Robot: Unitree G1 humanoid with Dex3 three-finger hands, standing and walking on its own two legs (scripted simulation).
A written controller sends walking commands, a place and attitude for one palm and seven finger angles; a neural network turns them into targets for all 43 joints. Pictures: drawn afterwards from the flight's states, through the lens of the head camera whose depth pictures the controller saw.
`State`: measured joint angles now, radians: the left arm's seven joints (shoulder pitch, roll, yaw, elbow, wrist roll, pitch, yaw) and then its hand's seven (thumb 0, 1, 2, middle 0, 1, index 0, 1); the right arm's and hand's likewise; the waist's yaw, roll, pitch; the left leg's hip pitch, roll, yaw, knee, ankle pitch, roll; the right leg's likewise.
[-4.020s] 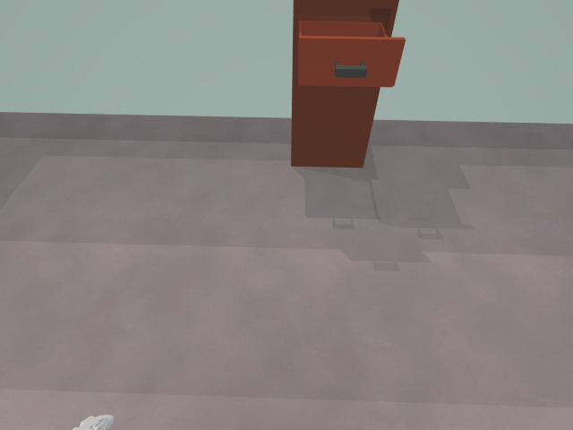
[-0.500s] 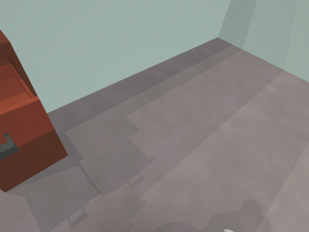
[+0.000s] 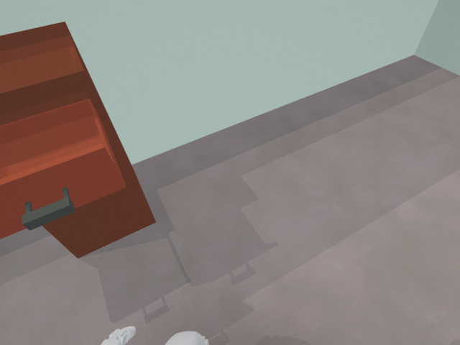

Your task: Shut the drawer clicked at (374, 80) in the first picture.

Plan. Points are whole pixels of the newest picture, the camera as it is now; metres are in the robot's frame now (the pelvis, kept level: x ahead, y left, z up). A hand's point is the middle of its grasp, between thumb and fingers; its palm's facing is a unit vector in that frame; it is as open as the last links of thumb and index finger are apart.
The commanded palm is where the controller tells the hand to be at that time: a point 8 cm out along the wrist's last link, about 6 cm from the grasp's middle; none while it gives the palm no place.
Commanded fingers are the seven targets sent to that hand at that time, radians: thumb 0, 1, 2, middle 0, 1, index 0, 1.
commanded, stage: turn to face it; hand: left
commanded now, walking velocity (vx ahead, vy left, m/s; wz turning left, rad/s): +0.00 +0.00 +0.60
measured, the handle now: (48, 206) +0.44 +0.45 -0.06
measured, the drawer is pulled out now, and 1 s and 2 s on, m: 0.29 0.29 0.29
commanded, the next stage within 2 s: take the last steps up to it in 0.72 s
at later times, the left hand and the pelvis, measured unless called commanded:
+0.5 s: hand out of the picture -0.05 +0.27 -0.17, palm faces +0.35 -0.89 -0.28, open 7.4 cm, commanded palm none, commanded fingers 0.00 0.90 0.90 -0.20 -0.30 -0.20 -0.30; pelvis -0.02 +0.03 +0.00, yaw +17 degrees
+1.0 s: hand out of the picture -0.08 +0.17 -0.15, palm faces +0.52 -0.82 -0.24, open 7.3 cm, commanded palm none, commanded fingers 0.00 0.90 0.90 -0.20 -0.30 -0.20 -0.30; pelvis -0.02 -0.01 +0.01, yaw +29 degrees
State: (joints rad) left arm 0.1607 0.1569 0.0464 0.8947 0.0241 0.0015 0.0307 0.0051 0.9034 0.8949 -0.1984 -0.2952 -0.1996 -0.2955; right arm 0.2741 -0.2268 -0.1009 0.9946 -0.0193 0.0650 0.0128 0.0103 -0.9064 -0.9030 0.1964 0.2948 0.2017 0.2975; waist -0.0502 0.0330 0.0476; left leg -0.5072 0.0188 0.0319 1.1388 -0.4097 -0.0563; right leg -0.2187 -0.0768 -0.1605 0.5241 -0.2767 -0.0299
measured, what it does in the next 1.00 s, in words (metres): steps on the spot, turning left: left foot, then right foot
